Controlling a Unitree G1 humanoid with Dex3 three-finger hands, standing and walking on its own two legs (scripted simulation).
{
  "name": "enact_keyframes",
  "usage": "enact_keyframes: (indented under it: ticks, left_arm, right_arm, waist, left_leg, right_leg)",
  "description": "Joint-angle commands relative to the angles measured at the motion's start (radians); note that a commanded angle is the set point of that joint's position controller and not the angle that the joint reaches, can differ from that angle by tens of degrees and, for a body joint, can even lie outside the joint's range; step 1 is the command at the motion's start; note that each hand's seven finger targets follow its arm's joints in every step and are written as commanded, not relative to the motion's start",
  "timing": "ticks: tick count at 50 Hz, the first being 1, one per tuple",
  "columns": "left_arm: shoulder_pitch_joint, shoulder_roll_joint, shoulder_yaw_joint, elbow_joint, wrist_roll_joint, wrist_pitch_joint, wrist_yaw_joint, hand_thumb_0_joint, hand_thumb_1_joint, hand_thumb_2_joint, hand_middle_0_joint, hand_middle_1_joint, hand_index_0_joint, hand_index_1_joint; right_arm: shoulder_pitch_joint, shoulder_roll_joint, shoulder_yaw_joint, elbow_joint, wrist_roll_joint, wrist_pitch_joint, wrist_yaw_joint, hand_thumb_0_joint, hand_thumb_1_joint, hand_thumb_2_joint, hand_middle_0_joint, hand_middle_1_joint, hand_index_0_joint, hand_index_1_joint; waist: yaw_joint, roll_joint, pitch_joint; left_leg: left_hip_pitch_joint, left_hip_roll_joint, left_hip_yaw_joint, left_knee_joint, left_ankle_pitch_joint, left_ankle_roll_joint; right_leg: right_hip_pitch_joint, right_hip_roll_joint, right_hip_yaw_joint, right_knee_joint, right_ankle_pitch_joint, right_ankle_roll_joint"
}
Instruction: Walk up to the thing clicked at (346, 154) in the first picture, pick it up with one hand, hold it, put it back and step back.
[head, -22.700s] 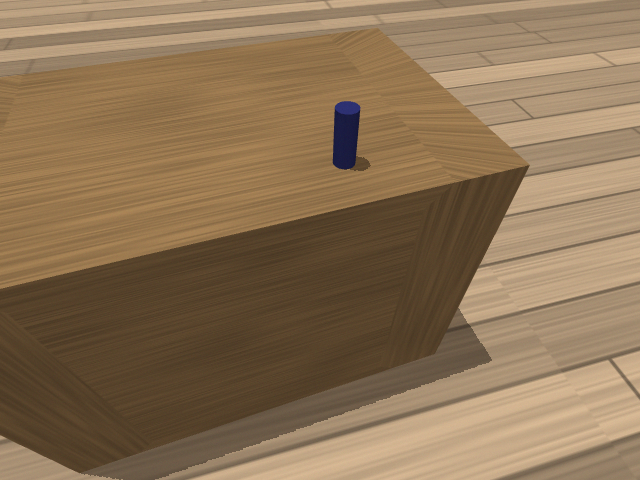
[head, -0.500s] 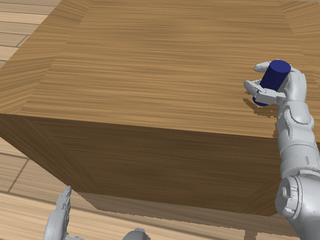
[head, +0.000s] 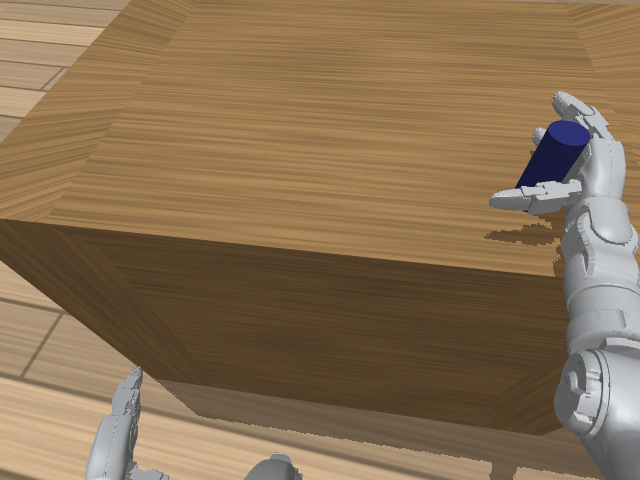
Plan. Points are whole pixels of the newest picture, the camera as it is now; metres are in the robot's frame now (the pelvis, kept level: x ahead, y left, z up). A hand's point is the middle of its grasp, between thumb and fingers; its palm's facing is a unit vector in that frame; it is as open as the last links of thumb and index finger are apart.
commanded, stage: withdraw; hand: right
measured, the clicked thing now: (546, 169) +0.47 -0.22 +0.12
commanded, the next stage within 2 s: rise in 0.16 s
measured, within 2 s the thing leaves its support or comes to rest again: neither
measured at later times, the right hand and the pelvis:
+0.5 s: hand out of the picture +0.45 -0.34 +0.25, palm faces +0.42 +0.87 -0.23, open 17.6 cm; pelvis +0.01 +0.00 +0.02, yaw -1 degrees
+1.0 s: hand out of the picture +0.29 -0.29 +0.20, palm faces +0.39 +0.83 -0.41, open 17.5 cm; pelvis +0.03 +0.00 +0.03, yaw -1 degrees
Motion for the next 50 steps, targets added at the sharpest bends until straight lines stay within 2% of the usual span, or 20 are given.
enact_keyframes:
  ticks: [1, 5, 7, 11, 14, 15, 19, 23, 27, 29, 31, 32, 34, 36, 37, 38, 40, 44, 46, 50]
  left_arm:
    - [-0.017, 0.15, 0.071, -0.21, -0.013, -0.05, 0.019, 0.0, -0.515, 0.03, -0.055, -0.051, -0.058, -0.047]
    - [0.025, 0.097, 0.032, -0.047, -0.022, -0.037, 0.018, 0.0, -0.508, 0.025, -0.051, -0.049, -0.056, -0.043]
    - [-0.07, 0.136, 0.055, -0.074, -0.022, -0.044, 0.024, 0.0, -0.507, 0.021, -0.051, -0.047, -0.057, -0.04]
    - [-0.091, 0.131, 0.034, 0.02, -0.033, -0.053, 0.025, 0.0, -0.522, 0.023, -0.052, -0.048, -0.057, -0.042]
    - [-0.141, 0.189, 0.05, -0.067, -0.039, -0.076, 0.044, 0.0, -0.567, 0.07, -0.06, -0.041, -0.045, -0.055]
    - [-0.15, 0.146, 0.035, -0.128, -0.031, -0.072, 0.028, 0.0, -0.537, 0.05, -0.055, -0.043, -0.049, -0.048]
    - [0.089, 0.171, 0.076, -0.013, -0.038, -0.041, 0.005, 0.0, -0.533, 0.042, -0.048, -0.034, -0.044, -0.037]
    - [0.082, 0.135, 0.051, -0.019, -0.041, -0.022, -0.035, 0.0, -0.522, 0.052, -0.051, -0.048, -0.056, -0.042]
    - [-0.095, 0.112, 0.011, -0.039, -0.044, -0.034, -0.055, 0.0, -0.516, 0.05, -0.048, -0.044, -0.053, -0.038]
    - [-0.159, 0.167, 0.055, -0.089, -0.045, -0.051, -0.039, 0.0, -0.521, 0.057, -0.048, -0.047, -0.052, -0.042]
    - [-0.142, 0.243, 0.121, -0.052, -0.039, -0.06, -0.021, 0.0, -0.531, 0.062, -0.049, -0.045, -0.049, -0.044]
    - [-0.07, 0.223, 0.111, 0.022, -0.036, -0.052, -0.018, 0.0, -0.539, 0.068, -0.05, -0.044, -0.047, -0.046]
    - [-0.148, 0.267, 0.15, -0.095, -0.038, -0.061, -0.009, 0.0, -0.54, 0.068, -0.05, -0.04, -0.045, -0.044]
    - [-0.042, 0.232, 0.136, -0.066, -0.037, -0.058, -0.009, 0.0, -0.538, 0.064, -0.051, -0.04, -0.048, -0.043]
    - [-0.013, 0.187, 0.106, -0.067, -0.047, -0.055, -0.016, 0.0, -0.533, 0.059, -0.053, -0.041, -0.051, -0.042]
    - [0.084, 0.144, 0.1, 0.056, -0.059, -0.033, -0.024, 0.0, -0.527, 0.052, -0.053, -0.041, -0.053, -0.04]
    - [0.049, 0.126, 0.076, -0.047, -0.067, -0.018, -0.045, 0.0, -0.536, 0.058, -0.054, -0.042, -0.052, -0.044]
    - [0.042, 0.105, 0.091, 0.025, -0.079, 0.022, -0.07, 0.0, -0.533, 0.056, -0.056, -0.046, -0.055, -0.047]
    - [0.039, 0.132, 0.14, 0.052, -0.076, 0.03, -0.074, 0.0, -0.533, 0.061, -0.055, -0.049, -0.053, -0.05]
    - [-0.109, 0.212, 0.213, -0.065, -0.059, 0.031, -0.043, 0.0, -0.517, 0.044, -0.053, -0.047, -0.056, -0.042]
  right_arm:
    - [-0.587, -0.391, -0.067, -0.383, 0.016, -0.059, -0.016, 0.0, 0.469, -0.052, 0.091, 0.065, 0.084, 0.064]
    - [-0.546, -0.363, -0.05, -0.294, 0.016, 0.009, -0.017, 0.0, 0.525, -0.029, 0.075, 0.05, 0.068, 0.05]
    - [-0.616, -0.437, -0.062, -0.335, 0.005, 0.041, -0.009, 0.0, 0.531, -0.031, 0.07, 0.05, 0.064, 0.05]
    - [-0.546, -0.378, -0.014, -0.118, 0.014, 0.144, 0.076, 0.0, 0.553, -0.043, 0.053, 0.05, 0.052, 0.05]
    - [-0.587, -0.43, -0.025, -0.09, 0.029, 0.196, 0.15, 0.0, 0.531, -0.05, 0.057, 0.059, 0.064, 0.059]
    - [-0.626, -0.569, -0.006, -0.199, -0.092, 0.143, 0.091, 0.0, 0.565, -0.039, 0.058, 0.059, 0.064, 0.059]
    - [-0.452, -0.59, -0.022, 0.032, -0.105, 0.145, 0.03, 0.0, 0.611, -0.028, 0.054, 0.061, 0.062, 0.061]
    - [-0.542, -0.728, -0.088, -0.128, -0.133, 0.126, -0.01, 0.0, 0.611, -0.037, 0.054, 0.056, 0.054, 0.056]
    - [-0.604, -0.723, -0.1, -0.269, -0.139, 0.094, -0.045, 0.0, 0.611, -0.034, 0.058, 0.054, 0.054, 0.054]
    - [-0.628, -0.718, -0.095, -0.357, -0.137, 0.076, -0.068, 0.0, 0.611, -0.037, 0.059, 0.054, 0.053, 0.054]
    - [-0.51, -0.692, -0.087, -0.338, -0.14, 0.07, -0.09, 0.0, 0.598, -0.04, 0.059, 0.053, 0.053, 0.053]
    - [-0.383, -0.665, -0.093, -0.266, -0.139, 0.074, -0.099, 0.0, 0.586, -0.044, 0.059, 0.053, 0.053, 0.053]
    - [-0.332, -0.596, -0.063, -0.377, -0.128, 0.068, -0.104, 0.0, 0.582, -0.046, 0.059, 0.053, 0.052, 0.054]
    - [-0.126, -0.546, -0.075, -0.439, -0.108, 0.073, -0.101, 0.0, 0.579, -0.048, 0.058, 0.054, 0.052, 0.054]
    - [-0.05, -0.484, -0.037, -0.523, -0.096, 0.077, -0.094, 0.0, 0.571, -0.049, 0.057, 0.054, 0.052, 0.054]
    - [0.114, -0.48, -0.072, -0.478, -0.085, 0.089, -0.095, 0.0, 0.571, -0.048, 0.057, 0.054, 0.052, 0.054]
    - [0.223, -0.422, -0.048, -0.746, -0.06, 0.09, -0.081, 0.0, 0.559, -0.05, 0.058, 0.054, 0.052, 0.054]
    - [0.458, -0.38, -0.086, -1.137, -0.026, 0.105, -0.077, 0.0, 0.534, -0.052, 0.06, 0.053, 0.054, 0.053]
    - [0.537, -0.398, -0.156, -1.286, -0.019, 0.091, -0.088, 0.0, 0.545, -0.049, 0.061, 0.054, 0.054, 0.054]
    - [0.695, -0.374, -0.209, -1.518, -0.017, 0.065, -0.128, 0.0, 0.575, -0.042, 0.059, 0.055, 0.054, 0.055]
  waist:
    - [-0.047, -0.147, -0.548]
    - [-0.056, -0.155, -0.384]
    - [-0.067, -0.169, -0.401]
    - [-0.043, -0.089, -0.314]
    - [-0.035, 0.02, -0.368]
    - [-0.086, 0.046, -0.331]
    - [-0.054, 0.092, -0.165]
    - [-0.09, -0.045, -0.257]
    - [-0.133, -0.206, -0.424]
    - [-0.119, -0.239, -0.51]
    - [-0.121, -0.254, -0.491]
    - [-0.124, -0.246, -0.423]
    - [-0.116, -0.196, -0.457]
    - [-0.139, -0.17, -0.392]
    - [-0.149, -0.173, -0.331]
    - [-0.152, -0.137, -0.227]
    - [-0.157, -0.11, -0.194]
    - [-0.17, -0.129, -0.048]
    - [-0.171, -0.148, -0.058]
    - [-0.177, -0.105, -0.139]
  left_leg:
    - [0.388, -0.009, 0.039, -0.078, 0.292, 0.031]
    - [0.353, -0.01, 0.04, -0.114, 0.272, 0.035]
    - [0.354, -0.007, 0.039, -0.124, 0.291, 0.035]
    - [0.34, -0.012, 0.051, -0.155, 0.253, 0.033]
    - [0.404, -0.01, 0.053, -0.173, 0.277, 0.018]
    - [0.407, -0.002, 0.053, -0.191, 0.229, 0.01]
    - [0.375, 0.012, 0.036, -0.247, 0.129, 0.003]
    - [0.407, 0.012, 0.036, -0.225, 0.274, 0.014]
    - [0.472, 0.006, 0.039, -0.207, 0.33, 0.04]
    - [0.461, -0.007, 0.05, -0.204, 0.343, 0.048]
    - [0.424, -0.021, 0.068, -0.208, 0.33, 0.054]
    - [0.401, -0.027, 0.078, -0.22, 0.306, 0.054]
    - [0.425, -0.03, 0.083, -0.221, 0.317, 0.052]
    - [0.443, -0.03, 0.094, -0.219, 0.345, 0.053]
    - [0.453, -0.028, 0.095, -0.224, 0.343, 0.053]
    - [0.434, -0.033, 0.1, -0.231, 0.322, 0.051]
    - [0.473, -0.031, 0.099, -0.241, 0.335, 0.051]
    - [0.463, -0.022, 0.093, -0.28, 0.26, 0.042]
    - [0.481, -0.016, 0.089, -0.282, 0.269, 0.039]
    - [0.545, -0.006, 0.081, -0.28, 0.272, 0.035]
  right_leg:
    - [0.204, 0.033, -0.034, -0.119, 0.351, -0.022]
    - [0.179, 0.03, -0.034, -0.159, 0.329, -0.022]
    - [0.206, 0.025, -0.036, -0.164, 0.362, -0.02]
    - [0.199, 0.017, -0.022, -0.196, 0.335, -0.025]
    - [0.216, 0.018, -0.022, -0.212, 0.331, -0.04]
    - [0.189, 0.025, -0.042, -0.222, 0.295, -0.038]
    - [0.131, 0.04, -0.056, -0.264, 0.179, -0.054]
    - [0.203, 0.047, -0.067, -0.258, 0.315, -0.041]
    - [0.28, 0.041, -0.057, -0.254, 0.427, -0.013]
    - [0.371, 0.027, -0.043, -0.241, 0.508, -0.004]
    - [0.419, 0.012, -0.027, -0.236, 0.582, 0.007]
    - [0.412, 0.005, -0.022, -0.24, 0.587, 0.012]
    - [0.436, -0.005, -0.014, -0.243, 0.605, 0.012]
    - [0.426, -0.007, -0.016, -0.25, 0.644, 0.013]
    - [0.398, -0.001, -0.026, -0.262, 0.629, 0.011]
    - [0.346, -0.003, -0.028, -0.278, 0.595, 0.007]
    - [0.321, 0.001, -0.045, -0.303, 0.557, -0.001]
    - [0.286, 0.016, -0.065, -0.342, 0.398, -0.02]
    - [0.306, 0.02, -0.064, -0.345, 0.396, -0.022]
    - [0.36, 0.025, -0.048, -0.339, 0.395, -0.026]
